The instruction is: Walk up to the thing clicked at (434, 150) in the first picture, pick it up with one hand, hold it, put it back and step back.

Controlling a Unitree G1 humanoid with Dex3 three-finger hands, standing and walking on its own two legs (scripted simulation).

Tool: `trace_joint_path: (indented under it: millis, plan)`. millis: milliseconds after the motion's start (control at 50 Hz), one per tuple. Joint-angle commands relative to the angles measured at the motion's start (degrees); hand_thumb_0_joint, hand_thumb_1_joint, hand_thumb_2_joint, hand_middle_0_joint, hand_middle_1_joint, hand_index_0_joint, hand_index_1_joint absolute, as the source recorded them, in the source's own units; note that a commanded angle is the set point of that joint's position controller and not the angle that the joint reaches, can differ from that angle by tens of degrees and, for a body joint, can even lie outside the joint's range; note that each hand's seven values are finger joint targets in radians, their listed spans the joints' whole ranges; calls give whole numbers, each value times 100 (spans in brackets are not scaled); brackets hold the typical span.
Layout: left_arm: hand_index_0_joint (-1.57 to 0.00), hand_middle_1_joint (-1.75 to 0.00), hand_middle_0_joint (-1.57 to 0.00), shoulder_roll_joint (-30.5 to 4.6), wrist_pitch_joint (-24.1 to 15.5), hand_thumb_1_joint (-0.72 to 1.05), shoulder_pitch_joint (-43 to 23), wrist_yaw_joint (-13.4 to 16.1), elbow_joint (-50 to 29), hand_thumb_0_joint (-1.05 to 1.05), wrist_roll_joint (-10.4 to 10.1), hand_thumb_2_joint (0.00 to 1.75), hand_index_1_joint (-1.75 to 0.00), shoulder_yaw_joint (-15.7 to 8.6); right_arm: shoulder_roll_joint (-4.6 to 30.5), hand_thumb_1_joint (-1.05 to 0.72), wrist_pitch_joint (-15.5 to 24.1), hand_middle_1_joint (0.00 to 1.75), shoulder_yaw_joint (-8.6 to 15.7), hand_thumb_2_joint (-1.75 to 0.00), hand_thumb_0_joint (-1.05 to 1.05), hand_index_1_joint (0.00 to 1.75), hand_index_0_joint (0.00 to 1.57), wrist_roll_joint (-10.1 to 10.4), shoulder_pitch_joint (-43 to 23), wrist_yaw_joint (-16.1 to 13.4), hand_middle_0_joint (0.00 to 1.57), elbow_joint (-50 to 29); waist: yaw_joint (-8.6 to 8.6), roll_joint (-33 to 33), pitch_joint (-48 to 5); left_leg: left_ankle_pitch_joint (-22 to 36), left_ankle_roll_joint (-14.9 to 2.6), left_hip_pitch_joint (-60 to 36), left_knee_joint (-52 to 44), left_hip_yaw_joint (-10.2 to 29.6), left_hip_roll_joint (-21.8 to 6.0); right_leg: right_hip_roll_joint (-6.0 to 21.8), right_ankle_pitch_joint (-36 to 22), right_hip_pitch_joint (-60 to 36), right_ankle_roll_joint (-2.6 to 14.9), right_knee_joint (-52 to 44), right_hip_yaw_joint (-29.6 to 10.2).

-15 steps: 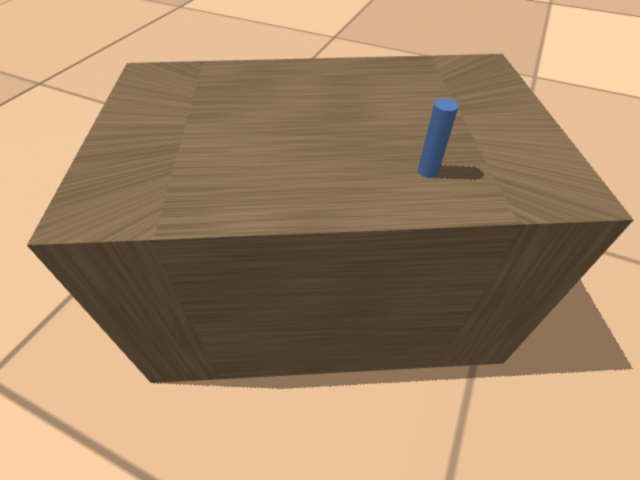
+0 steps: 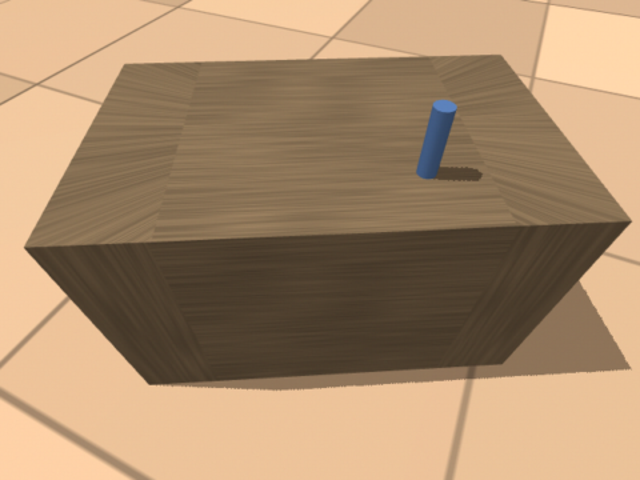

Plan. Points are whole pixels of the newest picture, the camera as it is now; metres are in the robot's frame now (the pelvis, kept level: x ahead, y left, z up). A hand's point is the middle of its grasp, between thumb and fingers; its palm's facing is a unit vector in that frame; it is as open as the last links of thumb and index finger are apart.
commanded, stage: stand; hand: right
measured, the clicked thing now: (435, 142) +0.72 -0.22 +0.00
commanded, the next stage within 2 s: walk up in 0.82 s
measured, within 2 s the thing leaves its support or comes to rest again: neither
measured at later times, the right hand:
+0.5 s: hand out of the picture +0.08 -0.25 -0.16, palm faces -0.02 +0.94 -0.34, open 7.4 cm
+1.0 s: hand out of the picture +0.05 -0.30 -0.15, palm faces +0.02 +0.92 -0.40, open 7.4 cm
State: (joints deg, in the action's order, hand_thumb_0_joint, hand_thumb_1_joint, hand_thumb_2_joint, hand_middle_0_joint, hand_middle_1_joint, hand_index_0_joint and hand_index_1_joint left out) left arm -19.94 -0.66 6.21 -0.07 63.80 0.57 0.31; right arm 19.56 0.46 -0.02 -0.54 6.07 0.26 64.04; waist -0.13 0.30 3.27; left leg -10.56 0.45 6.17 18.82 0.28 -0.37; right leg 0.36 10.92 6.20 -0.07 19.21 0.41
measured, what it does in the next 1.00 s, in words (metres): lifts its right foot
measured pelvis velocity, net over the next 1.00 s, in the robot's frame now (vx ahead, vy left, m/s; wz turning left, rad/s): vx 0.02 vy -0.03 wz -0.01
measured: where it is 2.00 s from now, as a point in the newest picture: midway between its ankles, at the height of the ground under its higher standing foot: outside the picture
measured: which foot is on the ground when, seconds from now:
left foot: down 0.00-1.00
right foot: down 0.00-0.86, up 0.88-1.00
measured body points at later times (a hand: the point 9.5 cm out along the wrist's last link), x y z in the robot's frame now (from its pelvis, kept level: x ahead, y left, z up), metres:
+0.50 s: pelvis +0.00 +0.00 +0.00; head +0.01 +0.00 +0.45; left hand +0.08 +0.30 -0.13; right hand +0.08 -0.30 -0.13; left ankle +0.00 +0.12 -0.75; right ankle +0.00 -0.12 -0.75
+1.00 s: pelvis +0.02 -0.03 -0.01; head +0.04 -0.02 +0.44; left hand +0.10 +0.30 -0.13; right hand +0.05 -0.35 -0.12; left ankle +0.00 +0.12 -0.75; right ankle +0.03 -0.17 -0.71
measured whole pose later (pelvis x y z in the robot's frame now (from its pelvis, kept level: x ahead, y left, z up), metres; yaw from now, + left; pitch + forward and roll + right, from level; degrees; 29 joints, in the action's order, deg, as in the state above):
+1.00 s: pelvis +0.02 -0.03 -0.01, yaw +0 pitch -2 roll +2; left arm -24.5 2.0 10.6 -4.5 56.9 2.9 -5.6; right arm 20.9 3.7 4.0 -2.1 15.4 0.0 59.0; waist -0.5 3.2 3.1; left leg -14.8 -0.4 5.7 21.7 0.0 -0.6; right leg 2.9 23.9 21.3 1.4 47.0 -3.3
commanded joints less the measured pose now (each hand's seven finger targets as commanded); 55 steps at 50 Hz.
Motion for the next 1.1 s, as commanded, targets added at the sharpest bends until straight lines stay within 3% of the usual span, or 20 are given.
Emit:
trace_joint_path:
  millis: [0, 420, 640, 780, 800, 820, 840, 860, 880, 920, 960, 1020, 1060, 1080]
  plan:
    - [-20, -30, -20, -1180, -125, 90, -192, 62, -333, 0, -13, 90, -30, -225, 1245, -90, 135, 30, 218, -90, 0, 30, 20, 3, -237, -84, 20, -324, 34, -74, -502, 833, -179, -77, -191, 481, -685, 715, -852, -51, 171, -268, -539]
    - [-20, -30, -20, -1222, -118, 90, -224, 64, -349, 0, -2, 90, -30, -226, 1244, -90, 139, 30, 214, -90, 0, 30, 20, -1, -189, -92, 20, -321, 15, -59, -563, 1020, -163, -193, -239, 484, -712, 722, -967, -86, 166, -274, -521]
    - [-20, -30, -20, -1204, -104, 90, -185, 68, -323, 0, -9, 90, -30, -221, 1241, -90, 130, 30, 219, -90, 0, 30, 20, 9, -206, -85, 20, -300, 28, -59, -367, 774, -142, -48, -337, 515, -692, 689, -702, -32, 158, -315, -513]
    - [-20, -30, -20, -1215, -116, 90, -160, 67, -311, 0, -7, 90, -30, -226, 1252, -90, 131, 30, 219, -90, 0, 30, 20, 8, -174, -78, 20, -300, 21, -47, -433, 810, -171, -86, -311, 497, -687, 715, -846, -72, 158, -313, -539]
    - [-20, -30, -20, -1663, -40, 90, -80, -122, -734, 0, 181, 90, -30, -681, 1749, -90, 248, 30, 536, -90, 0, 30, 20, -43, 653, -94, 20, -444, -198, 308, -747, -1384, -577, -448, -113, 855, -696, 229, 1289, 311, 303, 445, -272]
    - [-20, -30, -20, -1508, 33, 90, -217, -199, -809, 0, 237, 90, -30, -673, 2020, -90, 286, 30, 680, -90, 0, 30, 20, -91, 1089, -113, 20, -318, -385, -237, -417, -2696, -868, -890, -554, 1591, -1191, 95, 2002, 1523, 305, 1197, -93]
    - [-20, -30, -20, -1410, 102, 90, -475, -268, -1023, 0, 295, 90, -30, -713, 2245, -90, 323, 30, 827, -90, 0, 30, 20, -117, 1264, -148, 20, -335, -543, -682, 91, -3214, -1270, -984, -1036, 2554, -1939, 148, 1928, 2730, 183, 2460, -155]
    - [-20, -30, -20, -1423, 142, 90, -429, -303, -1180, 0, 308, 90, -30, -771, 2303, -90, 385, 30, 876, -90, 0, 30, 20, -112, 1163, -181, 20, -517, -407, -561, 372, -3123, -1482, -740, -1060, 2884, -2313, 426, 1748, 3210, 195, 3125, -673]
    - [-20, -30, -20, -1438, 141, 90, -263, -341, -1194, 0, 264, 90, -30, -790, 2185, -90, 451, 30, 864, -90, 0, 30, 20, -115, 1003, -202, 20, -638, -251, -331, 423, -2708, -1435, -536, -973, 2709, -2239, 553, 1524, 3193, 216, 3310, -924]
    - [-20, -30, -20, -1415, 120, 90, 56, -428, -1270, 0, 195, 90, -30, -820, 2044, -90, 505, 30, 833, -90, 0, 30, 20, -131, 689, -202, 20, -898, -1, -494, 269, -2116, -1349, -447, -850, 2094, -1979, 721, 1394, 2941, 172, 3200, -941]
    - [-20, -30, -20, -1381, 112, 90, 17, -539, -1375, 0, 209, 90, -30, -843, 2010, -90, 497, 30, 857, -90, 0, 30, 20, -203, 667, -135, 20, -1115, -93, -823, 283, -1692, -1260, 15, -734, 1439, -1671, 605, 1393, 2386, 76, 2613, -535]
    - [-20, -30, -20, -1310, 67, 90, 315, -566, -1385, 0, 205, 90, -30, -864, 1972, -90, 480, 30, 865, -90, 0, 30, 20, -232, 518, -61, 20, -1319, 71, -1055, 118, -1218, -988, 921, -285, 725, -1243, 384, 873, 992, 92, 1886, 0]
    - [-20, -30, -20, -1338, 11, 90, 1109, -498, -1141, 0, 188, 90, -30, -922, 1835, -90, 399, 30, 821, -90, 0, 30, 20, -209, 316, -53, 20, -1430, 500, -707, -70, -1376, -749, 1737, 726, 268, -865, 55, 236, -348, 86, 1401, 476]
    - [-20, -30, -20, -1561, -45, 90, 1654, -433, -1020, 0, 205, 90, -30, -1022, 1520, -90, 355, 30, 716, -90, 0, 30, 20, -249, 532, -61, 20, -1450, 687, 99, -280, -1504, -638, 2194, 1906, 28, -523, -90, 642, -1099, 79, 1266, 463]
